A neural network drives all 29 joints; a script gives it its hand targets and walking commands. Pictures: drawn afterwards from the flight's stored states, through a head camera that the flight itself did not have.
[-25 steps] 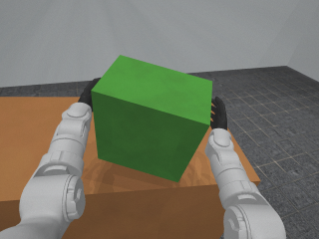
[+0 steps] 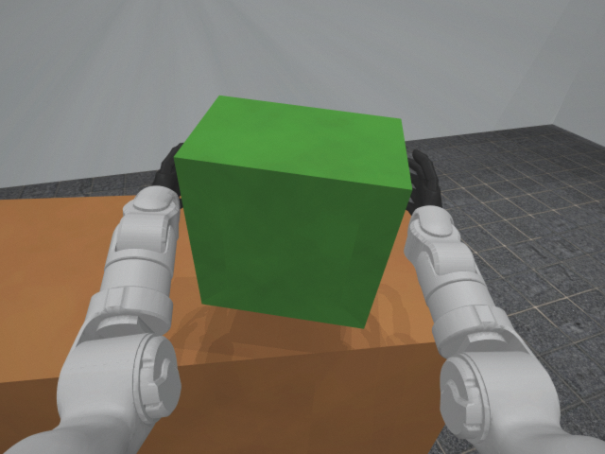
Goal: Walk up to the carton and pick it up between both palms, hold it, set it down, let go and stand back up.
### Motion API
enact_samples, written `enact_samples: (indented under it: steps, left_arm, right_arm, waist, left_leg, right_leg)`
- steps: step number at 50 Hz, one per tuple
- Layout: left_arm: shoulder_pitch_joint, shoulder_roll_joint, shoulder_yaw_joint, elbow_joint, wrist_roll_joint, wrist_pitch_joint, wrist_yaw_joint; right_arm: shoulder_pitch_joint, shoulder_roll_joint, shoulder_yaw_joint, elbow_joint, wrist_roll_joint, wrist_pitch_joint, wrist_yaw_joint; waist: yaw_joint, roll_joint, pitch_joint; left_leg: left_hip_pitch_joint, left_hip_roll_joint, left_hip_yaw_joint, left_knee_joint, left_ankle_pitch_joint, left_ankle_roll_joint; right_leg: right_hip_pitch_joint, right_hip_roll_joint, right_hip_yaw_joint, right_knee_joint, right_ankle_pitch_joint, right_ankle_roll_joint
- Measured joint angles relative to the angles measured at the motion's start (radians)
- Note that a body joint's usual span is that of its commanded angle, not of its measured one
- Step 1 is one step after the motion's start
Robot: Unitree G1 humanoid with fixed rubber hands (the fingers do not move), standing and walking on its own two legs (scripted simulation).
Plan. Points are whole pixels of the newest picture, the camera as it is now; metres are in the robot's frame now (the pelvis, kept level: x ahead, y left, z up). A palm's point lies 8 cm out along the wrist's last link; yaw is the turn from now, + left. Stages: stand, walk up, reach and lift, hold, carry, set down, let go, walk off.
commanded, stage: reach and lift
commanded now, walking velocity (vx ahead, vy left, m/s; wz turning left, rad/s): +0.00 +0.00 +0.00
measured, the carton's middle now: (294, 217) +0.41 -0.04 +0.17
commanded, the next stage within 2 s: hold in 1.38 s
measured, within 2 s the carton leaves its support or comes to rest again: neither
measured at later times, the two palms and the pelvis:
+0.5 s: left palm (146, 178) +0.41 +0.15 +0.24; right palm (410, 184) +0.38 -0.19 +0.23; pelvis +0.01 +0.00 +0.00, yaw +0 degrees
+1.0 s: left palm (146, 149) +0.40 +0.14 +0.29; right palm (424, 150) +0.38 -0.20 +0.28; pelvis +0.02 +0.00 +0.00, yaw +0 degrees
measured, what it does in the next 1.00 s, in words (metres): stands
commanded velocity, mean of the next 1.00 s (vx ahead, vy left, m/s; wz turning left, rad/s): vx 0.00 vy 0.00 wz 0.00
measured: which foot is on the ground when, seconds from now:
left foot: down 0.00-1.00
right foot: down 0.00-1.00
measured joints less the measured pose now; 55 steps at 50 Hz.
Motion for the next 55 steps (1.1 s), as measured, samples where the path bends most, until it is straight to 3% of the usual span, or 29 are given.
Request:
enact_samples:
  steps: [13, 26, 39, 55]
  left_arm:
    - [-0.001, -0.006, 0.009, -0.147, -0.008, 0.128, 0.011]
    - [0.009, -0.014, 0.009, -0.279, -0.035, 0.289, 0.041]
    - [-0.012, -0.017, 0.009, -0.295, -0.06, 0.348, 0.059]
    - [-0.053, -0.017, 0.012, -0.295, -0.057, 0.402, 0.063]
  right_arm:
    - [-0.051, -0.052, 0.106, 0.0, 0.083, 0.055, -0.004]
    - [-0.104, -0.09, 0.186, 0.0, 0.189, 0.195, -0.022]
    - [-0.187, -0.13, 0.207, 0.0, 0.203, 0.33, -0.023]
    - [-0.245, -0.163, 0.237, 0.0, 0.227, 0.425, -0.029]
  waist:
    - [0.015, 0.008, -0.006]
    - [0.015, 0.002, -0.018]
    - [0.015, 0.041, -0.063]
    - [0.018, 0.049, -0.096]
  left_leg:
    - [0.0, 0.0, 0.0, 0.0, -0.007, 0.0]
    - [0.0, 0.0, 0.0, 0.0, -0.011, 0.0]
    - [0.0, 0.0, 0.0, 0.0, -0.019, 0.0]
    - [-0.004, 0.0, 0.0, 0.0, -0.026, 0.0]
  right_leg:
    - [0.0, 0.0, 0.0, 0.0, -0.008, 0.0]
    - [0.0, 0.0, 0.0, 0.0, -0.011, 0.0]
    - [0.0, 0.0, 0.0, 0.0, -0.02, 0.0]
    - [-0.004, 0.0, 0.0, 0.0, -0.026, 0.0]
